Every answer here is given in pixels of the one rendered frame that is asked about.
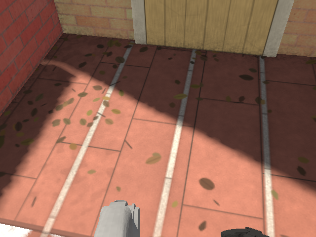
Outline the robot left thigh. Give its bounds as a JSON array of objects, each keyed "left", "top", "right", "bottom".
[{"left": 94, "top": 201, "right": 140, "bottom": 237}]

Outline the right robot hand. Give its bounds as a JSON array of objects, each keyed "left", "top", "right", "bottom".
[{"left": 220, "top": 227, "right": 270, "bottom": 237}]

